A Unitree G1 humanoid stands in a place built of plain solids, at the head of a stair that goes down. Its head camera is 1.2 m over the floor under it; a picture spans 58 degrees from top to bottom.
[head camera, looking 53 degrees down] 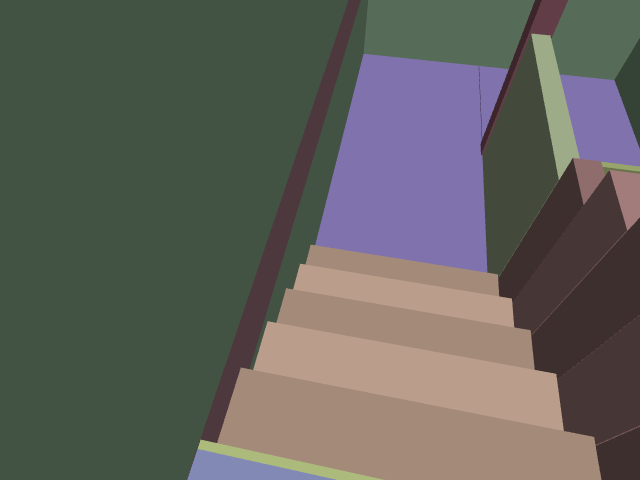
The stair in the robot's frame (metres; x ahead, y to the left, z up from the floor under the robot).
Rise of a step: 0.18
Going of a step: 0.26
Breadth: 1.09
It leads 11 degrees to the right of straight ahead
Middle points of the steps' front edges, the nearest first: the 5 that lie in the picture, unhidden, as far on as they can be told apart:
0.41 -0.28 -0.18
0.67 -0.33 -0.35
0.92 -0.38 -0.53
1.18 -0.43 -0.70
1.43 -0.48 -0.88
